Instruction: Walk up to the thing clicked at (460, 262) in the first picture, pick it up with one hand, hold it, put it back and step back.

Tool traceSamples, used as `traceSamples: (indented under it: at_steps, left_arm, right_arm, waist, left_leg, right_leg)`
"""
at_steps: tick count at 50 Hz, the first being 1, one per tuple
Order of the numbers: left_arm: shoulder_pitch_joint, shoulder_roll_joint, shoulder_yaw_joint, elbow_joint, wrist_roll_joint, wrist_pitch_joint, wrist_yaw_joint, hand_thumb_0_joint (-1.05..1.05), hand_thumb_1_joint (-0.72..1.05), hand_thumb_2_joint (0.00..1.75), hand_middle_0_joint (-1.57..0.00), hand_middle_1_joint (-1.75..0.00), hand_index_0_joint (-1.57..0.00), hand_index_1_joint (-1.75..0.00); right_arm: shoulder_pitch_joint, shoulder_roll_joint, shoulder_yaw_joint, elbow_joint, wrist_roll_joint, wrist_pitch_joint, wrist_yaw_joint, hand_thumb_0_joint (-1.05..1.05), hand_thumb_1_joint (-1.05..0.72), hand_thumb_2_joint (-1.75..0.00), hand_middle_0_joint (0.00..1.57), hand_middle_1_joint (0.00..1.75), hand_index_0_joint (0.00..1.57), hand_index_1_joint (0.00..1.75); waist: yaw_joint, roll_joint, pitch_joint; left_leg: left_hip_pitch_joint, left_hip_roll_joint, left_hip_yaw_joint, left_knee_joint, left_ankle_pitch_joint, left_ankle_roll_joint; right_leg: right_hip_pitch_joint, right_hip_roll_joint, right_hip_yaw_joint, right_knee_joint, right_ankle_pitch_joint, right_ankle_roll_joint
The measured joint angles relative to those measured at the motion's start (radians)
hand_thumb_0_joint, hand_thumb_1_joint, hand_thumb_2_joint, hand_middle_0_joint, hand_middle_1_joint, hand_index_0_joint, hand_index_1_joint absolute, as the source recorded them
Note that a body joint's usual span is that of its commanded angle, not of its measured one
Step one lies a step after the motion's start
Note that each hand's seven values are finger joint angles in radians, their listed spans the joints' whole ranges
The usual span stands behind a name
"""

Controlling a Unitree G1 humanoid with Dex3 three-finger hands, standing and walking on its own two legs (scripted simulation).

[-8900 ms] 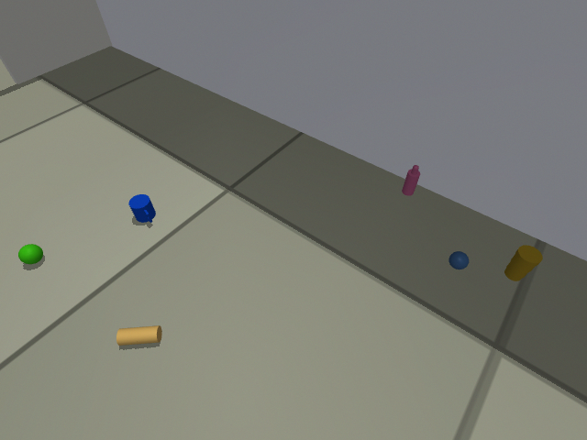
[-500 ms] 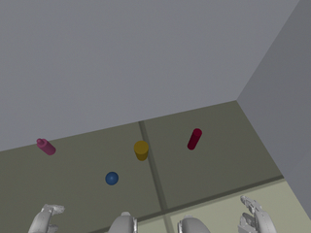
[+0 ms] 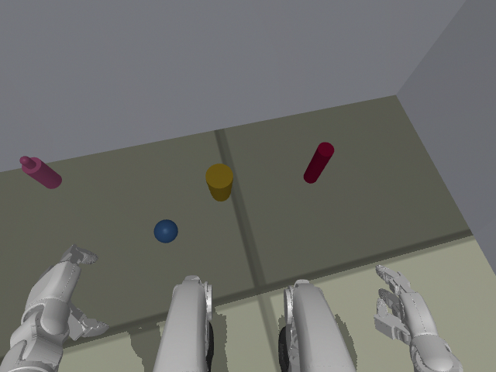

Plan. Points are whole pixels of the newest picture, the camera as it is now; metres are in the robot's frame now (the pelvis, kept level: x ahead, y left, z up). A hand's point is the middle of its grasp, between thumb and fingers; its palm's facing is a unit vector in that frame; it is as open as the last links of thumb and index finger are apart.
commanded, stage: rise first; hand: left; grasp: from above
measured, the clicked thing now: (166, 231) +0.46 +0.25 -0.53
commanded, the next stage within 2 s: none
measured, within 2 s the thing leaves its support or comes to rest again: neither
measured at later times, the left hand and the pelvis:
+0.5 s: hand (117, 255) +0.34 +0.31 -0.30, palm faces -0.46 -0.20 -0.86, open 14.1 cm; pelvis -0.05 +0.00 -0.16, yaw -4 degrees
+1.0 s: hand (129, 242) +0.38 +0.31 -0.36, palm faces -0.45 -0.04 -0.89, open 14.1 cm; pelvis -0.05 +0.00 -0.22, yaw -6 degrees
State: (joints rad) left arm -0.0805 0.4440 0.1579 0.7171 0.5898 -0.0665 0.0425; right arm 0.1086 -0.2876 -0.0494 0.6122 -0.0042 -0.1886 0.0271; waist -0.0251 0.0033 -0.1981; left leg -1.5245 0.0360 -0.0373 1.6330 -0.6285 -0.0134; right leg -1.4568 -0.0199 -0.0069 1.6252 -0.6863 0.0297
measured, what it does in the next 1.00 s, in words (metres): lowers itself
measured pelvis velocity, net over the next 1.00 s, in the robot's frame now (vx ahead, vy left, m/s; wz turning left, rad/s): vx -0.05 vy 0.00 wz -0.11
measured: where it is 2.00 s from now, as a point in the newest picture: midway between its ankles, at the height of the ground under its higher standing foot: outside the picture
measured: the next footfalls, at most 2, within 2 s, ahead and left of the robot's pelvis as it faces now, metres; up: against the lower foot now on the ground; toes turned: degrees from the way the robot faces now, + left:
none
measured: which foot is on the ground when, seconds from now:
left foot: down 0.00-1.00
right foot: down 0.00-1.00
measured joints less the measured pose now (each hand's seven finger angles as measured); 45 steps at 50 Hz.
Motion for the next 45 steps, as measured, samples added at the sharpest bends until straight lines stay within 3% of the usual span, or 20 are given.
traceSamples:
  at_steps: [13, 26, 36, 45]
  left_arm:
    - [-0.339, 0.104, 0.010, 0.200, 0.251, -0.116, 0.092, 0.00, -0.52, 1.00, -0.07, -1.09, -0.08, -1.08]
    - [-0.529, 0.215, 0.008, 0.383, 0.446, -0.188, 0.172, 0.00, -0.54, 1.02, -0.08, -1.05, -0.08, -1.05]
    - [-0.618, 0.260, -0.004, 0.484, 0.561, -0.206, 0.239, 0.00, -0.53, 1.02, -0.08, -1.03, -0.08, -1.03]
    - [-0.679, 0.285, -0.003, 0.552, 0.634, -0.222, 0.287, 0.00, -0.52, 1.00, -0.08, -1.03, -0.08, -1.03]
  right_arm:
    - [-0.016, 0.003, -0.014, 0.092, -0.026, 0.063, 0.036, 0.01, -0.89, -0.89, 0.20, 0.30, 0.20, 0.30]
    - [0.038, 0.017, 0.010, 0.136, -0.057, 0.131, 0.050, 0.01, -0.90, -0.90, 0.21, 0.30, 0.20, 0.30]
    - [0.034, 0.011, 0.026, 0.151, -0.085, 0.161, 0.068, 0.01, -0.90, -0.90, 0.21, 0.30, 0.20, 0.30]
    - [0.003, 0.021, 0.042, 0.161, -0.114, 0.164, 0.082, 0.01, -0.90, -0.90, 0.21, 0.30, 0.20, 0.30]
  waist:
    - [0.005, 0.013, 0.040]
    - [-0.055, 0.004, 0.080]
    - [-0.089, -0.008, 0.098]
    - [-0.099, -0.018, 0.112]
  left_leg:
    - [-0.412, 0.010, -0.044, 0.352, -0.017, -0.011]
    - [-0.595, 0.006, -0.080, 0.527, 0.003, -0.004]
    - [-0.674, 0.000, -0.093, 0.614, 0.002, 0.001]
    - [-0.723, -0.001, -0.102, 0.669, -0.005, 0.000]
  right_leg:
    - [-0.404, 0.024, -0.017, 0.351, -0.023, -0.007]
    - [-0.565, 0.037, -0.037, 0.501, 0.001, 0.004]
    - [-0.632, 0.040, -0.041, 0.580, -0.005, 0.011]
    - [-0.678, 0.045, -0.044, 0.631, -0.012, 0.016]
